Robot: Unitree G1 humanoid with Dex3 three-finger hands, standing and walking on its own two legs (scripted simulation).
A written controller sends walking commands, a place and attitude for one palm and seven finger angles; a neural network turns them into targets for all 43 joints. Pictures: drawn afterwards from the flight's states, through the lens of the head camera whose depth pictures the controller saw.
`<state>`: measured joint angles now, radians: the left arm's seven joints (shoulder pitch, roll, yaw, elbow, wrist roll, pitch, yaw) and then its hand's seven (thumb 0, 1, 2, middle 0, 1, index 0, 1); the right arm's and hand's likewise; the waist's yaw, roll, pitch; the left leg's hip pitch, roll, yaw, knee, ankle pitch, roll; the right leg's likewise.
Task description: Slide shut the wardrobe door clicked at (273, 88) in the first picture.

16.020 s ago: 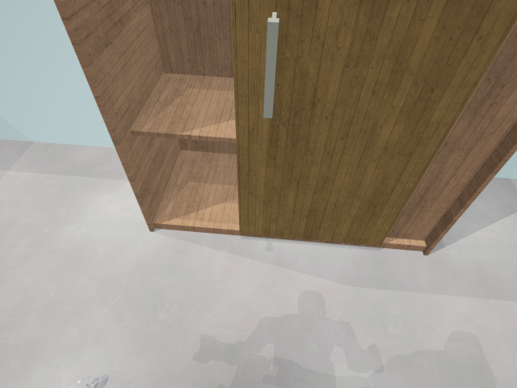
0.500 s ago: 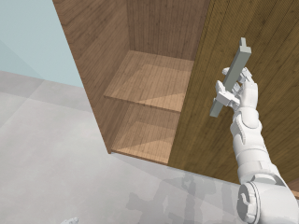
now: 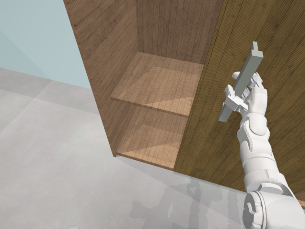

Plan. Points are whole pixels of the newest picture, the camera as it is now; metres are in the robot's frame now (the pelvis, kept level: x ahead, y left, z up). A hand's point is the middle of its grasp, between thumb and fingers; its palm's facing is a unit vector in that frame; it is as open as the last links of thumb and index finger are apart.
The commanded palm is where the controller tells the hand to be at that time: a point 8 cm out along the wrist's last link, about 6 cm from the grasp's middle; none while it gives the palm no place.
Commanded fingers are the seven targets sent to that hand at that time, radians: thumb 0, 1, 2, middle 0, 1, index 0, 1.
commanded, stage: grip the handle and tug to test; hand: right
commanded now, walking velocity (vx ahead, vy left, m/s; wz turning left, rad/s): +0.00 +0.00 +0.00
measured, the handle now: (236, 86) +0.51 -0.15 +0.11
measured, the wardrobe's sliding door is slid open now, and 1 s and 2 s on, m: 0.41 0.39 0.32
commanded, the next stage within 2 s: tug the door sideways, standing still in 0.14 s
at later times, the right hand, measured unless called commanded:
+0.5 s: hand (228, 96) +0.46 -0.12 +0.12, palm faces +0.17 +0.99 +0.01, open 5.8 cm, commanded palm +0.43 -0.14 +0.12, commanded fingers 0.00 -0.90 -0.90 0.45 1.40 0.45 1.40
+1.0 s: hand (219, 95) +0.46 -0.10 +0.12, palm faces +0.17 +0.98 -0.03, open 6.0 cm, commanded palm +0.44 -0.09 +0.12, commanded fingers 0.00 -0.90 -0.90 0.45 1.40 0.45 1.40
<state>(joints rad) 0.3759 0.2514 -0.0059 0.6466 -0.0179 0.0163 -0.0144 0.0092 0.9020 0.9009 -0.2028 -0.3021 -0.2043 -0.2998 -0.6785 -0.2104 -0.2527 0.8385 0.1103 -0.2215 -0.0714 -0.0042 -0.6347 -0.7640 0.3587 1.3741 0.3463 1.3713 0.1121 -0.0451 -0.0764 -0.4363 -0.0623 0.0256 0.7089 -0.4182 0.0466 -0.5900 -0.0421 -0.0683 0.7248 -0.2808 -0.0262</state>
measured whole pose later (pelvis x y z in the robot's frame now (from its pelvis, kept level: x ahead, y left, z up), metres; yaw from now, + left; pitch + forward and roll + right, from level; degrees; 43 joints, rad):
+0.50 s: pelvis +0.02 +0.00 +0.00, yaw -3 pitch +9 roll +1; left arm 0.30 0.25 0.02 0.66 -0.01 0.01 -0.03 0.01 0.90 0.90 -0.20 -0.30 -0.20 -0.30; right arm -0.63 -0.11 -0.10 0.66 0.12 -0.11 -0.17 0.00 -0.69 -0.82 0.34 1.38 0.36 1.39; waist 0.05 -0.04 -0.08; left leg -0.39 -0.04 0.07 0.69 -0.45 0.05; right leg -0.58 -0.01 -0.02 0.73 -0.31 -0.02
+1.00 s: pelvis +0.00 +0.00 -0.01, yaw -5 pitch +10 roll +2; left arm 0.38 0.23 0.02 0.73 0.00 -0.08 -0.07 0.01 0.90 0.90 -0.20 -0.30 -0.20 -0.30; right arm -0.80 -0.09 0.01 0.84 0.12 -0.20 -0.28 -0.02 -0.73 -0.79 0.33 1.40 0.27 1.40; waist 0.05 -0.06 -0.06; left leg -0.47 -0.03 0.10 0.75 -0.46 0.05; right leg -0.66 0.00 0.00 0.78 -0.29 -0.03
